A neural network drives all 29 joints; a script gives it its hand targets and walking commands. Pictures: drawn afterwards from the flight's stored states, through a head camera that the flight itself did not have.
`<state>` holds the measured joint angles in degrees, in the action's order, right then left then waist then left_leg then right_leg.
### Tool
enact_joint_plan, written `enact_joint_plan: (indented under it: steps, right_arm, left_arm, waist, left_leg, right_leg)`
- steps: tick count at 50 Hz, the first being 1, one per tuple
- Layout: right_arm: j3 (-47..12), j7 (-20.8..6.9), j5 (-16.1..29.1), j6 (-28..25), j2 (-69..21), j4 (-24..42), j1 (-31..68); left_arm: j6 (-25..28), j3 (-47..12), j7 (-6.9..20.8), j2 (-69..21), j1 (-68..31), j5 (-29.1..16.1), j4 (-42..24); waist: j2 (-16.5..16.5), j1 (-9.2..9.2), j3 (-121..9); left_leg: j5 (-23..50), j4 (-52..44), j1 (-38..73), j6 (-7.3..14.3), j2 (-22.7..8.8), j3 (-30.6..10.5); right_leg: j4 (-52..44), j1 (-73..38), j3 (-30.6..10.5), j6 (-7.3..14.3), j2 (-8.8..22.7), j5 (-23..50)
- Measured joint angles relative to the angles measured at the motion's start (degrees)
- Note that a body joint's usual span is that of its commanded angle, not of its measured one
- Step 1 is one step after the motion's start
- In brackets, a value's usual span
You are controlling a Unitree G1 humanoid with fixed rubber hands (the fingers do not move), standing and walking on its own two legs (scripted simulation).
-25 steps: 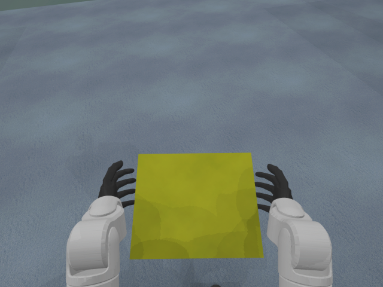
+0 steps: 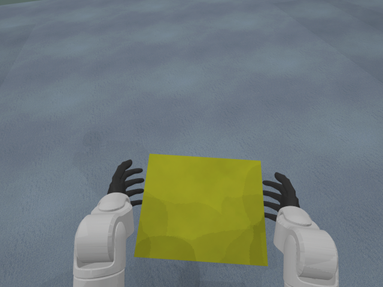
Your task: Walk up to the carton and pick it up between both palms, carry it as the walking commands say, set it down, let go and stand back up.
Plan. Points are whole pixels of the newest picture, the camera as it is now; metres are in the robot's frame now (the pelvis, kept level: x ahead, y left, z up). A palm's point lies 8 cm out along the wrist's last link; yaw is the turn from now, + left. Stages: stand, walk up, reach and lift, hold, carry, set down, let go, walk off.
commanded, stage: carry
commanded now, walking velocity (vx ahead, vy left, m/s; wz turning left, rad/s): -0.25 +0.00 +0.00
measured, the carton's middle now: (200, 211) +0.30 +0.00 -0.01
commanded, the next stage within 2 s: none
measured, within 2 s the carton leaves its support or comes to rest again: neither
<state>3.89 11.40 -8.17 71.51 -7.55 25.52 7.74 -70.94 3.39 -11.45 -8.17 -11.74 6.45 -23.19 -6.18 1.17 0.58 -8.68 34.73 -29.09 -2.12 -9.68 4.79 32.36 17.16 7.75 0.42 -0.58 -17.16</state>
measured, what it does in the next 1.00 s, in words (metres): walks backwards: left foot, then right foot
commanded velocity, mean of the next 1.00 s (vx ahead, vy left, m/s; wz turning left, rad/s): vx -0.25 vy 0.00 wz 0.00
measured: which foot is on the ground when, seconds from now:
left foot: up 0.00-0.40, down 0.42-0.88, up 0.90-1.00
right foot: down 0.00-0.44, up 0.46-0.84, down 0.86-1.00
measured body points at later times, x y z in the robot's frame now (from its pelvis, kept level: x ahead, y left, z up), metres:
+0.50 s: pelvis -0.26 -0.03 +0.01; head -0.24 -0.03 +0.46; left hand +0.00 +0.15 +0.08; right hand +0.02 -0.16 +0.08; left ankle -0.31 +0.06 -0.72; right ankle -0.07 -0.11 -0.70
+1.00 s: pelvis -0.49 -0.11 +0.01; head -0.46 -0.15 +0.46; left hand -0.21 +0.02 +0.09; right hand -0.24 -0.28 +0.06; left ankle -0.44 +0.04 -0.64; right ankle -0.47 -0.19 -0.72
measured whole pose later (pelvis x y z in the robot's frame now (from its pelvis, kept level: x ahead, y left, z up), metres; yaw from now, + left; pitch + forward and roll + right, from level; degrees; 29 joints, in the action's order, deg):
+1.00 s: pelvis -0.49 -0.11 +0.01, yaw -1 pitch +1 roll +3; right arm 1.9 12.9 -6.3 74.4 -7.4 26.4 5.0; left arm -71.6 3.2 -9.9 -7.6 -7.2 6.9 -23.8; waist -1.8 -1.6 2.5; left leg -22.9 63.2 -36.1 -2.5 -3.4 2.3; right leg 31.8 18.4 5.3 3.1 2.3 -14.7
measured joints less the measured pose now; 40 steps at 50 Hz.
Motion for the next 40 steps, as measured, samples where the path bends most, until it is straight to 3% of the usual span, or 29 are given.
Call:
enact_joint_plan:
  steps: [3,6,8,12,17,19,21,23,25,28,30,32,35,40]
  right_arm:
    - [-0.61,0.71,1.14,1.11,0.14,0.21,-2.46]
    - [-1.77,1.59,1.9,1.7,0.16,0.92,-2.26]
    - [-1.99,1.88,2.16,1.32,0.12,1.76,-1.4]
    - [-1.63,1.77,2.18,0.51,-0.15,1.95,1.2]
    - [-1.48,1.33,1.31,0.74,-0.37,-0.69,2.8]
    - [-1.51,1.11,1.03,0.81,-0.37,-1.72,2.87]
    - [-1.41,0.8,0.74,0.8,-0.39,-2.58,3.0]
    - [-1.82,0.52,0.67,0.09,-0.39,-4.23,2.72]
    - [-2.01,0.25,0.59,0.71,-0.14,-4.79,1.11]
    - [-1.39,-0.27,1.17,1.48,0.07,-2.95,-1.62]
    - [-1.47,-0.13,1.56,1.17,0.04,-0.76,-1.31]
    - [-1.28,-0.08,1.41,0.25,-0.06,0.93,0.01]
    - [-0.51,-0.48,0.68,-0.87,-0.21,2.04,1.34]
    - [-0.08,-0.8,0.26,-0.37,-0.13,1.89,0.74]
  left_arm:
    - [-0.37,-0.59,0.9,0.35,1.97,0.36,1.08]
    - [0.11,-0.01,1.47,0.52,3.85,0.27,-0.65]
    - [0.54,0.32,1.44,0.5,3.77,0.09,-2.26]
    - [1.37,0.92,1.38,0.4,2.62,0.66,-3.81]
    - [0.9,1.52,1.34,0.38,2.3,1.15,-2.7]
    - [0.37,1.77,1.29,0.35,2.15,1.21,-2.09]
    - [-0.02,1.84,1.19,0.34,1.99,1.3,-1.61]
    - [-0.13,2.54,1.04,0.35,1.86,1.33,-0.64]
    - [-0.53,1.92,0.96,0.51,3.54,0.73,0.23]
    - [-1.82,0.21,0.2,0.66,4.68,-0.14,-0.48]
    - [-1.53,0.25,-0.33,0.6,3.83,-0.45,-2.34]
    - [-0.64,0.46,-0.78,0.43,2.42,-0.72,-4.12]
    - [0.03,0.23,-1.32,0.14,0.52,-0.7,-5.21]
    - [-0.95,-0.1,-1.24,-0.07,-0.65,-0.12,-3.83]
  waist:
    - [2.3,-1.8,1.26]
    - [4.81,-3.41,1.72]
    - [5.87,-4.18,1.52]
    - [6.76,-4.43,-0.21]
    - [7.81,-2.98,-2.39]
    - [8.5,-2.19,-2.6]
    - [8.25,-1.55,-2.45]
    - [9.96,-0.58,-0.59]
    - [7.63,-0.81,0.03]
    - [4.0,-0.05,-0.46]
    - [3.82,0.82,-0.39]
    - [4.13,1.66,-0.35]
    - [4.22,2.22,-1.01]
    - [3.18,1.3,-1.43]
  left_leg:
    - [-13.9,16.77,-3.39,-0.22,4.1,-0.85]
    - [-16.12,31.37,-4.98,0.38,6.63,-1.57]
    - [-16.23,33.34,-3.97,0.09,7.01,-1.82]
    - [-18.77,25.33,1.81,-0.35,7.53,-1.89]
    - [-21.65,10.98,11.57,1.32,10.42,-0.12]
    - [-21.36,4.25,15.69,2.18,11.64,1.27]
    - [-18.5,-5.17,20.5,2.89,11.83,2.84]
    - [-11.36,-8.49,20.74,3.76,12.29,3.66]
    - [-9.75,-6.88,18.95,4.13,10.13,2.34]
    - [-7.5,-7.52,16.54,3.87,6.9,0.41]
    - [-5.77,-7.38,14.3,3.54,5.92,0.31]
    - [-4.53,-6.42,11.62,3.45,5.05,0.63]
    - [-2.82,-4.93,7.45,3.32,3.62,0.99]
    - [1.34,-4.36,2.28,2.24,1.71,1.26]
  right_leg:
    - [1.72,2.54,-1.17,2.16,2.2,1.15]
    - [-0.2,4.58,-2.4,2.67,3.52,4.87]
    - [-1.62,6.21,-2.33,3.33,3.98,7.41]
    - [-4.43,9.49,-1.43,4.28,4.46,12.23]
    - [-10.07,11.74,-0.43,4.59,5.17,19.52]
    - [-12.88,12.16,0.03,4.24,5.38,22.72]
    - [-15.4,12.57,0.84,2.48,4.59,23.92]
    - [-14.59,13.26,0.16,-1.15,4.8,17.54]
    - [-0.26,16.2,-0.27,-3.0,3.32,3.65]
    - [25.01,20.43,-2.8,-3.39,0.79,-1.36]
    - [32.66,20.3,-4.49,-3.52,0.55,-1.75]
    - [34.04,18.44,-5.26,-4.02,0.99,-3.28]
    - [28.89,13.86,-4.7,-4.36,1.86,-7.17]
    - [14.87,5.19,-2.95,-4.04,1.52,-10.47]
